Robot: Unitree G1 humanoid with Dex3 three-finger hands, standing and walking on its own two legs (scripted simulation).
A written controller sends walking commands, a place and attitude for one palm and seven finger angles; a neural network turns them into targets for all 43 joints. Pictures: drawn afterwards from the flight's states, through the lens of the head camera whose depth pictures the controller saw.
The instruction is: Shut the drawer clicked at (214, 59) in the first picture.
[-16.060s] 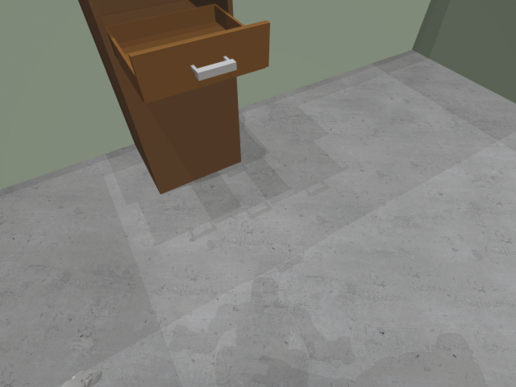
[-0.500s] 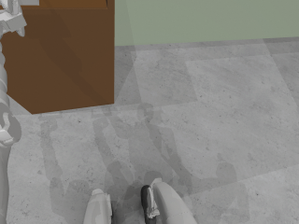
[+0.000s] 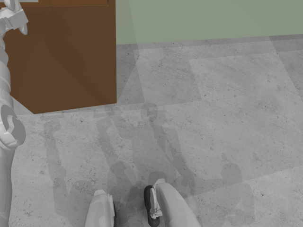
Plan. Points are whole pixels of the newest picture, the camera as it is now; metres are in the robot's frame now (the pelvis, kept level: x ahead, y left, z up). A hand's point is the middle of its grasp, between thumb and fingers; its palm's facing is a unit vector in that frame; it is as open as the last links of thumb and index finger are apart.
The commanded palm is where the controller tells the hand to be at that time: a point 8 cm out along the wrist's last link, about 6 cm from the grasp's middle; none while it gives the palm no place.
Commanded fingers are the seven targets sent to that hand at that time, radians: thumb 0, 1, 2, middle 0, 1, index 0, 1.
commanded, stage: pull the fist back off the drawer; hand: left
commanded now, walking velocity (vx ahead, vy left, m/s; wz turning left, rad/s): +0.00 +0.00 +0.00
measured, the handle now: out of the picture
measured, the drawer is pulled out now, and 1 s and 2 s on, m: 0.00 0.00 0.00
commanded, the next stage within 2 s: draw the hand back to the body in 0.28 s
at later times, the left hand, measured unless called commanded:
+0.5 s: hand (21, 17) +0.58 +0.19 +0.10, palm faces +0.06 -1.00 -0.03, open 3.2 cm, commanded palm +0.52 +0.24 +0.12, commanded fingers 0.00 0.90 0.90 -1.40 -1.60 -1.40 -1.60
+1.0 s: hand out of the picture +0.40 +0.22 +0.17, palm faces +0.17 -0.97 -0.18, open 3.3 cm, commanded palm +0.35 +0.27 +0.19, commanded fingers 0.00 0.90 0.90 -1.40 -1.60 -1.40 -1.60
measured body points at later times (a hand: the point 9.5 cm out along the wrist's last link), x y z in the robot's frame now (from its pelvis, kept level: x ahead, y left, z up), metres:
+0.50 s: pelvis +0.05 +0.00 +0.03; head +0.20 +0.02 +0.45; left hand +0.57 +0.25 +0.10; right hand +0.02 -0.26 -0.08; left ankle +0.02 +0.10 -0.65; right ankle +0.04 -0.13 -0.65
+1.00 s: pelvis +0.06 +0.00 +0.07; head +0.08 -0.01 +0.52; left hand +0.38 +0.27 +0.18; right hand +0.24 -0.24 -0.02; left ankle +0.02 +0.10 -0.65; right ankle +0.04 -0.13 -0.65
